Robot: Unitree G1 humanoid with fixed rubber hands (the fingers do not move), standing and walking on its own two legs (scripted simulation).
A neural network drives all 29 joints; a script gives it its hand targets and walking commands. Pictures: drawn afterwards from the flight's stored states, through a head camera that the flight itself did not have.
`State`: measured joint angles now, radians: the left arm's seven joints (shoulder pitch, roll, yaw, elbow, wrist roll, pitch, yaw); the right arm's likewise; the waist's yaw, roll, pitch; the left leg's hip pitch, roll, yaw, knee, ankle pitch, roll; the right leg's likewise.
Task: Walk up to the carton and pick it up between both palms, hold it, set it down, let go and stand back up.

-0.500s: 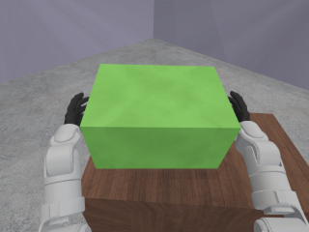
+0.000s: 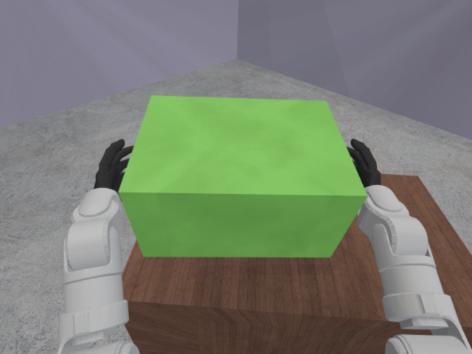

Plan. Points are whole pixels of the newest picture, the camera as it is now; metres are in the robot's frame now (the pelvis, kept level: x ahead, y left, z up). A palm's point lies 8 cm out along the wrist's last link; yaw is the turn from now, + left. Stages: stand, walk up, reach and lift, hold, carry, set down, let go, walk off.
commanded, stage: hold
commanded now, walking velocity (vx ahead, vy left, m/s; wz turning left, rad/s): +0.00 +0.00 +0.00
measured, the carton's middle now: (239, 175) +0.38 +0.01 +0.16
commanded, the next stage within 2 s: none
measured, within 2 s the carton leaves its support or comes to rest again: neither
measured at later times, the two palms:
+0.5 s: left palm (107, 189) +0.33 +0.22 +0.17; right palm (363, 182) +0.34 -0.19 +0.18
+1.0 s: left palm (105, 189) +0.33 +0.22 +0.17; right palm (360, 182) +0.35 -0.19 +0.18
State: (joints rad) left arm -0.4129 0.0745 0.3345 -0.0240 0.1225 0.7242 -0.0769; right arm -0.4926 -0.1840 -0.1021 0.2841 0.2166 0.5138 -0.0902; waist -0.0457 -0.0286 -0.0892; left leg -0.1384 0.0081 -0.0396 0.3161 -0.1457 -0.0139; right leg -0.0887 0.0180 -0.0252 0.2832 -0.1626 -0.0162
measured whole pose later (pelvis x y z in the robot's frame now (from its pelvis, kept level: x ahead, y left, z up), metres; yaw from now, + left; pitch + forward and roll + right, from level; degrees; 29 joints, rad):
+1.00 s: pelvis +0.00 +0.00 +0.00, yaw +1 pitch -1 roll -1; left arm -0.39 0.09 0.32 -0.05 0.10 0.71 -0.07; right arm -0.47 -0.18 -0.10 0.25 0.23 0.50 -0.10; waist -0.05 -0.03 -0.11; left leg -0.16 0.00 -0.05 0.32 -0.15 -0.01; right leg -0.09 0.01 -0.03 0.27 -0.16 -0.01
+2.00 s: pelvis -0.01 +0.00 +0.00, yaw +0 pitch -1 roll +0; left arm -0.45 0.08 0.32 0.05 0.11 0.70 -0.06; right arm -0.53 -0.18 -0.13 0.34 0.20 0.49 -0.07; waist -0.04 -0.04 -0.10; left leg -0.17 0.00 -0.04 0.31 -0.13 -0.01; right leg -0.12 0.02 -0.02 0.28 -0.15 -0.01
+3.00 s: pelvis +0.00 +0.00 +0.00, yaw +1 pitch -1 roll +0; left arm -0.45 0.11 0.33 0.03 0.12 0.72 -0.08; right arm -0.53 -0.16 -0.13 0.32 0.20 0.51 -0.09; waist -0.05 -0.04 -0.11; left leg -0.16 0.00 -0.06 0.32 -0.13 -0.01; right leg -0.11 0.01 -0.03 0.29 -0.16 -0.01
